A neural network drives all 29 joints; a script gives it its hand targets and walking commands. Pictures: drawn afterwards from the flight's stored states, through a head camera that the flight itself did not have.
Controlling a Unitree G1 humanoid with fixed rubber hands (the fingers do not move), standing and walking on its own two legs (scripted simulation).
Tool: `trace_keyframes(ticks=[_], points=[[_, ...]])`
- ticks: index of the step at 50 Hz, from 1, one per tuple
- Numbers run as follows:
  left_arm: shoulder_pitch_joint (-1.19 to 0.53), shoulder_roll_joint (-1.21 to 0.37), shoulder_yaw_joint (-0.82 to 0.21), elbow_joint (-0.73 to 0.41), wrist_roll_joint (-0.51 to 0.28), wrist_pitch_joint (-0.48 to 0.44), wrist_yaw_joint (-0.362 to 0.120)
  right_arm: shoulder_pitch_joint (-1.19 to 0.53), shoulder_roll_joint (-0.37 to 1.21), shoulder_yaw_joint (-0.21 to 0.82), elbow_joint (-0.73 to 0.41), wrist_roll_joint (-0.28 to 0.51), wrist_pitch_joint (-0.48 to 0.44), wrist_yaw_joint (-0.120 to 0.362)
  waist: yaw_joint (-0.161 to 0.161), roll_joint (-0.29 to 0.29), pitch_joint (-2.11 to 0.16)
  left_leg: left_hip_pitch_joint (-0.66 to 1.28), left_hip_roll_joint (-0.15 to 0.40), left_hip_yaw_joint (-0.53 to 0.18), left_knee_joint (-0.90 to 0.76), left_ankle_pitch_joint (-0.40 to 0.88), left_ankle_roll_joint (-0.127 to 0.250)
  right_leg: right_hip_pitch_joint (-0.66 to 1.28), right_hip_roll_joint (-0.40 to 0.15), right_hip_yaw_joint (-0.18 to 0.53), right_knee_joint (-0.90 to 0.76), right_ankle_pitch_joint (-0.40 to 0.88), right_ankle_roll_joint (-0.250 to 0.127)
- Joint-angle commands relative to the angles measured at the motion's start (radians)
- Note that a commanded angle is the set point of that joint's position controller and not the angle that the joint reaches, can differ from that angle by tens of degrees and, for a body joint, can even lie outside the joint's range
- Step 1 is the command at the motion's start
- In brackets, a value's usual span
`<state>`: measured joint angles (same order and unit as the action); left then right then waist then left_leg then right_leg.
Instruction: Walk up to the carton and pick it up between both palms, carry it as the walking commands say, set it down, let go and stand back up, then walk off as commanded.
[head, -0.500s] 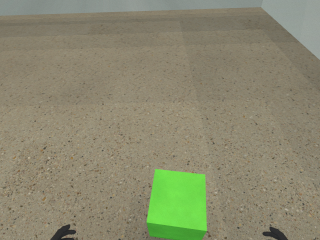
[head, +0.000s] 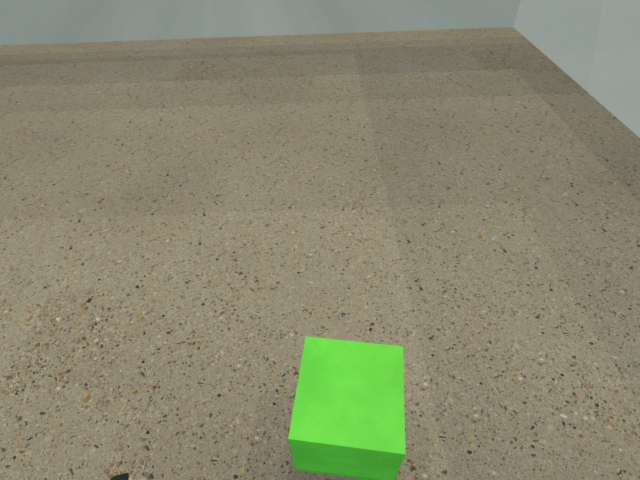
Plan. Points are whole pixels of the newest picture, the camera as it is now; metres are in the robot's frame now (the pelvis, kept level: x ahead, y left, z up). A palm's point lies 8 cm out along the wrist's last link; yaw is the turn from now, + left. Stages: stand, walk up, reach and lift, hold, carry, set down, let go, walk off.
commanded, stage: stand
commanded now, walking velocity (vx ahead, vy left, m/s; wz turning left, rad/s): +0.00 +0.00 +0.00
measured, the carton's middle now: (348, 408) +0.47 -0.04 -0.65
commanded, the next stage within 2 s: walk off in 0.74 s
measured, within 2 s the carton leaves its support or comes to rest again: neither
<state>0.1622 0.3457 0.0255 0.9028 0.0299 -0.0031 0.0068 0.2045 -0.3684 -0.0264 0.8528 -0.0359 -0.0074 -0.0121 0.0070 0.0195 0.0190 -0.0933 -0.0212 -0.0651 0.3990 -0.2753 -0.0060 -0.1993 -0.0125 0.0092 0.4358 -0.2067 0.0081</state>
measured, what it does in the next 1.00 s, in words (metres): stands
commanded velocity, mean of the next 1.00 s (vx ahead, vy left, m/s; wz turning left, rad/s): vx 0.00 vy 0.02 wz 0.00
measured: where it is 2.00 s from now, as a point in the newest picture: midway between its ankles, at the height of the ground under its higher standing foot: outside the picture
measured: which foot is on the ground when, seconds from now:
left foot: down 0.00-1.00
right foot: down 0.00-1.00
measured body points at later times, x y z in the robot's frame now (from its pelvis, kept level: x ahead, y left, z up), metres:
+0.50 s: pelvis -0.01 +0.00 +0.00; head -0.01 -0.01 +0.45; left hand +0.10 +0.31 -0.11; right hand +0.09 -0.31 -0.12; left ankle -0.04 +0.13 -0.74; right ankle +0.02 -0.12 -0.74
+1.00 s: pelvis -0.01 +0.00 +0.00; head -0.01 -0.01 +0.45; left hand +0.09 +0.31 -0.11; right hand +0.08 -0.31 -0.12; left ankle -0.04 +0.13 -0.74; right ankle +0.02 -0.12 -0.74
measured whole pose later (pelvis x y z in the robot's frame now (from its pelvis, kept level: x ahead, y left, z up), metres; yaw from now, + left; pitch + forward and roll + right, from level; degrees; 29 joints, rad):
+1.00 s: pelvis -0.01 +0.00 +0.00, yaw -1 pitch -3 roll +0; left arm 0.10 0.38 0.00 1.07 0.01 -0.01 0.00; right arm 0.15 -0.40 0.00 1.01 -0.02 -0.02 -0.01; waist 0.01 0.01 0.04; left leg -0.07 -0.02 -0.05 0.34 -0.23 -0.01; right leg -0.18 -0.01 0.03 0.37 -0.15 0.01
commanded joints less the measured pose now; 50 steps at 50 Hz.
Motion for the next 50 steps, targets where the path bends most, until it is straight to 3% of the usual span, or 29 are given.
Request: trace_keyframes(ticks=[1,20,46,47,49,50], points=[[-0.053,0.186,0.033,-0.023,-0.003,-0.016,0.003,-0.037,-0.164,-0.029,-0.031,0.006,-0.018,-0.002,0.005,-0.032,-0.007,-0.111,0.089,-0.074,-0.085,0.068,0.014,0.074,-0.091,0.126,-0.094,0.040,-0.031],[-0.079,0.205,0.021,0.065,-0.015,-0.015,0.003,-0.050,-0.189,-0.011,0.054,0.017,-0.019,-0.006,0.006,-0.023,-0.023,-0.073,0.110,-0.073,-0.096,0.181,0.014,0.110,-0.093,0.114,-0.083,0.174,-0.036],[-0.102,0.220,0.011,0.121,-0.019,-0.016,0.001,-0.079,-0.200,-0.004,0.108,0.020,-0.022,0.000,0.004,-0.025,-0.008,-0.068,0.119,-0.065,-0.129,0.125,0.021,0.097,-0.098,0.127,-0.114,0.115,-0.037],[-0.103,0.219,0.010,0.117,-0.017,-0.017,0.000,-0.072,-0.196,-0.003,0.114,0.022,-0.019,0.000,0.004,-0.020,-0.010,-0.069,0.114,-0.055,-0.120,0.116,0.021,0.098,-0.105,0.134,-0.119,0.117,-0.039],[-0.045,0.126,-0.014,0.127,-0.007,-0.001,-0.002,-0.034,-0.088,0.021,0.148,0.037,0.025,-0.011,0.030,-0.081,-0.003,-0.050,0.078,0.008,-0.068,0.057,0.010,0.038,-0.144,0.198,-0.167,0.124,-0.038],[-0.040,0.136,-0.017,0.124,-0.001,0.006,0.000,-0.008,-0.087,0.019,0.156,0.037,0.045,-0.014,0.023,-0.089,0.012,-0.039,0.067,0.017,-0.054,0.036,-0.002,0.003,-0.172,0.232,-0.186,0.098,-0.033]])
